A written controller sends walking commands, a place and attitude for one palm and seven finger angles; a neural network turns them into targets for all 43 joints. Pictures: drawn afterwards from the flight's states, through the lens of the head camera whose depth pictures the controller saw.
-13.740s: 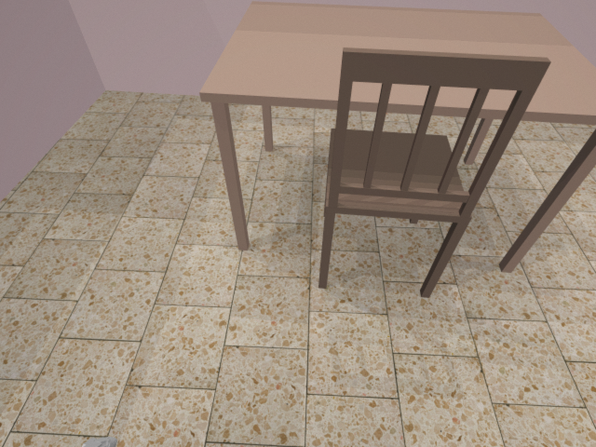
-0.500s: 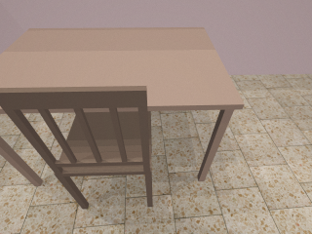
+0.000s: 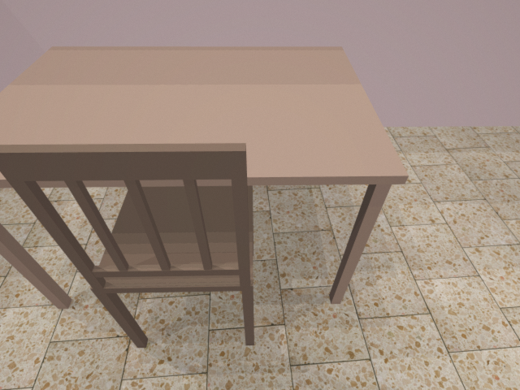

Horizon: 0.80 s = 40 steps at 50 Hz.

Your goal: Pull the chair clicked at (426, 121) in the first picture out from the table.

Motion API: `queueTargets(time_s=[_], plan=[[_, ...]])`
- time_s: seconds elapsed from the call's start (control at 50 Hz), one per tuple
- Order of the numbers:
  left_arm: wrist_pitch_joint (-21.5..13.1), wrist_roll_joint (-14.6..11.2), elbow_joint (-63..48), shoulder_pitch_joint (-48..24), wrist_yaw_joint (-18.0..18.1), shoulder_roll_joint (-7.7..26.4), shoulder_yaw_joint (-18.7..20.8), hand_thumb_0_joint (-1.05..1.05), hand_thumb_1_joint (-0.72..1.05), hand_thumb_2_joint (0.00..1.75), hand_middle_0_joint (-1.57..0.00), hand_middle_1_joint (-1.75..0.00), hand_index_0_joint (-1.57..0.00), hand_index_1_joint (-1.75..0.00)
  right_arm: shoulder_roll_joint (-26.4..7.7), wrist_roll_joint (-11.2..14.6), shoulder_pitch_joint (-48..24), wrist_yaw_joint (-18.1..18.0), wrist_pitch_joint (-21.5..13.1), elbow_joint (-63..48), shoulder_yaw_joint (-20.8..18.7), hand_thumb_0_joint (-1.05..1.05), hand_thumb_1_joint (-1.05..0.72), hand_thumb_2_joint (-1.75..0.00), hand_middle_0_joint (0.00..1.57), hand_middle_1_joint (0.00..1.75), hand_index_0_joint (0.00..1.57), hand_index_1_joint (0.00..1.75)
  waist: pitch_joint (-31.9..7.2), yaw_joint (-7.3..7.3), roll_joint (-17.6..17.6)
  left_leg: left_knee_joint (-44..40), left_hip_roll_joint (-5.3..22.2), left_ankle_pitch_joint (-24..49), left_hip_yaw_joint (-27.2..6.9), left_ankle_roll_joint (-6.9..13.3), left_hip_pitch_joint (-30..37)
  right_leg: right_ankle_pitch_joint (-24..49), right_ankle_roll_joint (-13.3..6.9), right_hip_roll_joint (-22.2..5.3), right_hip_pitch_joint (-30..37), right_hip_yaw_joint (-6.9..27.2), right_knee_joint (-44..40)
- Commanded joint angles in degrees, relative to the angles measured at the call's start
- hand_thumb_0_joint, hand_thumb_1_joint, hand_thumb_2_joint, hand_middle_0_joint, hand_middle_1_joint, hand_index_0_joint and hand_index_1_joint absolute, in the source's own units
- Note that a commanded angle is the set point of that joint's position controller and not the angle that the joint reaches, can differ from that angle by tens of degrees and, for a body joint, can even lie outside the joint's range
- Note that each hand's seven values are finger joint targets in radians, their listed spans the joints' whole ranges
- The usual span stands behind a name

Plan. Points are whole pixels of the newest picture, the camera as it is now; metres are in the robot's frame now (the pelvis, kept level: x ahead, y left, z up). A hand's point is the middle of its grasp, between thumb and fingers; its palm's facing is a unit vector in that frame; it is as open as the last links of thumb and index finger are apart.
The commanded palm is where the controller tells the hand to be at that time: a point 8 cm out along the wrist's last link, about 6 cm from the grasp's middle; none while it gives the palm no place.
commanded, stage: look again from close up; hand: left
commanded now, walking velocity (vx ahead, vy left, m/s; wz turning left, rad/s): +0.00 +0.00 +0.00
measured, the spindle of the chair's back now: (151, 229) +0.44 +0.27 -0.07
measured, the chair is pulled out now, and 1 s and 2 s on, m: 0.00 0.00 0.00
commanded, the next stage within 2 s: come to a stop and stand still in 0.16 s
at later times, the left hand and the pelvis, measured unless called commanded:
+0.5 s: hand out of the picture -0.01 +0.18 -0.19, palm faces +0.03 -0.98 -0.17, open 7.4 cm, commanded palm none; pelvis +0.00 +0.02 -0.01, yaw +1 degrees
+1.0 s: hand out of the picture +0.04 +0.22 -0.18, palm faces +0.02 -0.98 -0.20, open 7.3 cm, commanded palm none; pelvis +0.02 +0.05 -0.01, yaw +0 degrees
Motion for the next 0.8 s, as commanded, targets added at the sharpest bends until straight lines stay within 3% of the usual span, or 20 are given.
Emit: queueTargets(time_s=[0.0,0.14,0.2,0.26,0.28,0.3,0.32,0.34,0.36,0.4,0.44,0.48,0.5,0.52,0.54,0.62,0.78], plan=[[-0.62,-0.19,-0.65,5.48,0.35,5.15,0.68,0.00,0.90,0.90,-0.20,-0.30,-0.20,-0.30,-4.11,-0.01,5.83,-0.48,-0.66,-0.48,-0.65,0.00,-0.90,-0.90,0.20,0.30,0.20,0.30,6.38,0.02,-0.07,-3.33,4.33,6.86,-4.96,1.70,-2.26,2.98,1.38,-8.12,-3.60,8.36,-6.25],[-0.43,-0.21,-0.74,5.50,0.30,5.14,0.60,0.00,0.90,0.90,-0.20,-0.30,-0.20,-0.30,-3.91,0.16,5.56,-0.49,-0.51,-0.25,-0.57,0.00,-0.90,-0.90,0.20,0.30,0.20,0.30,7.83,0.25,-0.26,-3.79,4.15,4.95,-4.74,1.80,-3.11,1.00,1.67,-7.74,-4.10,8.26,-6.92],[-0.54,-0.17,-0.77,5.42,0.35,5.12,0.72,0.00,0.90,0.90,-0.20,-0.30,-0.20,-0.30,-4.00,0.06,5.91,-0.52,-0.73,-0.39,-0.61,0.00,-0.90,-0.90,0.20,0.30,0.20,0.30,6.23,0.07,0.32,-3.41,4.39,7.14,-5.16,1.78,-2.46,3.40,1.40,-7.94,-3.23,8.13,-5.88],[-0.49,-0.15,-0.68,5.53,0.34,4.95,0.62,0.00,0.90,0.90,-0.20,-0.30,-0.20,-0.30,-4.10,0.07,5.48,-0.54,-0.70,-0.40,-0.64,0.00,-0.90,-0.90,0.20,0.30,0.20,0.30,7.18,0.18,0.24,-3.47,4.36,6.94,-5.10,1.79,-2.72,3.40,1.56,-7.83,-3.83,7.91,-5.93],[-2.00,0.43,0.12,5.97,2.14,7.34,0.12,0.00,0.90,0.90,-0.20,-0.30,-0.20,-0.30,-6.04,0.00,-3.54,0.66,-1.53,-4.81,-0.53,0.00,-0.90,-0.90,0.20,0.30,0.20,0.30,12.97,2.34,-4.97,8.82,3.78,0.18,-1.40,-0.48,-12.67,31.05,5.11,-11.93,-3.88,11.06,-4.44],[-2.27,0.14,-2.23,5.11,1.46,9.10,0.29,0.00,0.90,0.90,-0.20,-0.30,-0.20,-0.30,-3.42,-0.06,-0.10,0.75,-0.06,-6.48,-0.98,0.00,-0.90,-0.90,0.20,0.30,0.20,0.30,7.62,-0.82,-6.34,12.99,2.18,-8.20,-3.75,0.72,-8.63,11.65,1.96,-15.58,-5.84,14.45,-7.97],[-2.21,0.21,-3.78,0.95,0.96,8.27,0.22,0.00,0.90,0.90,-0.20,-0.30,-0.20,-0.30,-3.99,-0.27,1.88,1.21,0.12,-6.16,-1.27,0.00,-0.90,-0.90,0.20,0.30,0.20,0.30,5.25,-2.59,-3.59,14.91,2.27,-8.05,-3.18,0.76,-6.87,-5.52,-1.67,-14.52,-9.11,13.03,-9.58],[-2.10,0.00,-5.21,-0.68,0.69,9.51,0.84,0.00,0.90,0.90,-0.20,-0.30,-0.20,-0.30,-3.86,-0.64,3.03,1.55,0.20,-5.93,-1.41,0.00,-0.90,-0.90,0.20,0.30,0.20,0.30,1.35,-2.71,-0.83,13.13,1.32,-4.79,-1.53,0.87,-4.34,-9.81,-3.53,-13.80,-8.47,13.04,-8.42],[-2.04,-0.10,-5.71,-1.20,0.74,9.06,1.07,0.00,0.90,0.90,-0.20,-0.30,-0.20,-0.30,-3.88,-0.80,3.55,1.51,0.07,-5.86,-1.42,0.00,-0.90,-0.90,0.20,0.30,0.20,0.30,1.54,-3.07,-0.88,11.70,1.31,-4.00,-1.63,0.87,-3.56,-13.44,-3.64,-13.59,-10.51,13.01,-7.64],[-1.72,-0.06,-6.36,-2.17,0.69,7.79,1.06,0.00,0.90,0.90,-0.20,-0.30,-0.20,-0.30,-4.18,-0.89,4.33,1.37,-0.44,-5.75,-1.47,0.00,-0.90,-0.90,0.20,0.30,0.20,0.30,4.05,-3.11,0.77,6.78,2.45,-2.79,-3.54,1.62,-4.18,-12.94,-2.50,-10.97,-12.25,11.17,-4.40],[-0.86,-0.20,-6.18,-1.84,0.34,7.06,0.69,0.00,0.90,0.90,-0.20,-0.30,-0.20,-0.30,-4.83,-0.86,2.37,1.09,-1.22,-5.93,-1.19,0.00,-0.90,-0.90,0.20,0.30,0.20,0.30,6.03,-1.22,7.21,0.43,4.53,-1.89,-7.68,2.98,-9.06,-7.16,-0.65,-7.33,-8.17,7.04,1.05],[-0.69,-0.14,-5.54,-0.29,0.25,6.20,0.36,0.00,0.90,0.90,-0.20,-0.30,-0.20,-0.30,-6.07,-0.59,0.41,0.77,-1.66,-6.53,-1.03,0.00,-0.90,-0.90,0.20,0.30,0.20,0.30,5.17,0.20,3.70,-1.11,5.54,2.02,-9.52,3.83,-10.62,-1.16,0.14,-6.29,-3.38,5.66,3.02],[-0.69,-0.22,-5.26,-0.15,0.21,6.18,0.19,0.00,0.90,0.90,-0.20,-0.30,-0.20,-0.30,-6.31,-0.45,-0.10,0.64,-1.81,-6.56,-1.02,0.00,-0.90,-0.90,0.20,0.30,0.20,0.30,5.07,0.49,0.60,-1.01,5.27,3.17,-8.99,3.74,-10.16,0.61,0.27,-6.66,-2.48,5.88,2.81],[-0.70,-0.27,-5.05,-0.32,0.21,6.20,0.12,0.00,0.90,0.90,-0.20,-0.30,-0.20,-0.30,-6.73,-0.41,-0.11,0.57,-1.86,-6.28,-0.97,0.00,-0.90,-0.90,0.20,0.30,0.20,0.30,4.93,0.30,-0.34,-0.70,4.94,4.62,-8.29,3.56,-9.04,2.28,0.25,-7.00,-2.20,6.18,2.76],[-0.55,-0.32,-5.03,-0.64,0.10,6.60,0.11,0.00,0.90,0.90,-0.20,-0.30,-0.20,-0.30,-6.67,-0.46,-0.37,0.49,-1.97,-5.83,-0.91,0.00,-0.90,-0.90,0.20,0.30,0.20,0.30,4.83,0.41,1.07,-1.21,4.90,6.12,-8.11,3.60,-7.92,3.19,0.25,-7.16,-1.95,6.14,2.89],[-0.34,-0.44,-5.24,-1.75,0.15,7.71,0.21,0.00,0.90,0.90,-0.20,-0.30,-0.20,-0.30,-7.55,-0.41,-1.00,0.42,-1.89,-4.79,-0.81,0.00,-0.90,-0.90,0.20,0.30,0.20,0.30,4.82,0.12,-0.79,-1.15,4.48,8.37,-7.42,3.30,-5.67,5.30,0.57,-7.65,-1.48,6.28,2.73],[0.12,-0.50,-5.21,-2.99,0.13,8.98,0.37,0.00,0.90,0.90,-0.20,-0.30,-0.20,-0.30,-8.76,-0.44,-2.89,0.25,-1.96,-3.52,-0.72,0.00,-0.90,-0.90,0.20,0.30,0.20,0.30,3.74,0.35,0.98,-1.48,4.56,14.77,-6.94,3.13,-2.50,8.53,1.11,-8.06,0.06,5.70,3.03]])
